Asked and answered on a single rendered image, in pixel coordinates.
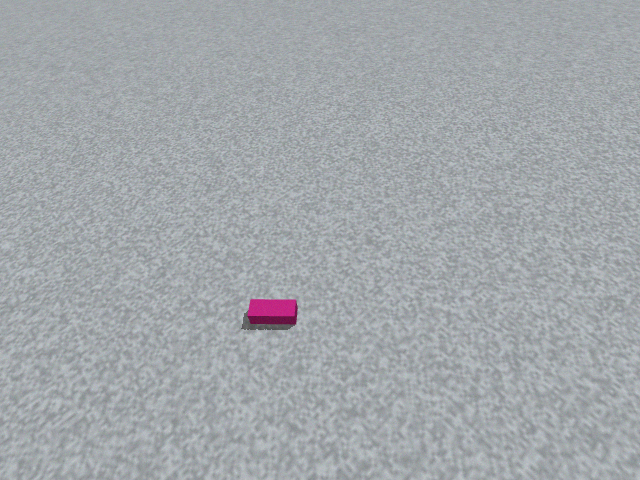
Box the carton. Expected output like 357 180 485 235
248 299 298 324

